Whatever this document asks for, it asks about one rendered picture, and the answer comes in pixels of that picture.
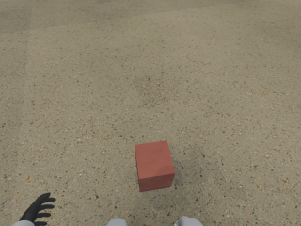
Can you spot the carton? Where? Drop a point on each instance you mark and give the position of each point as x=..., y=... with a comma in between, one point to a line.
x=155, y=169

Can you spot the left robot hand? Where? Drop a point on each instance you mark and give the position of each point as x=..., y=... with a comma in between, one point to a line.
x=32, y=213

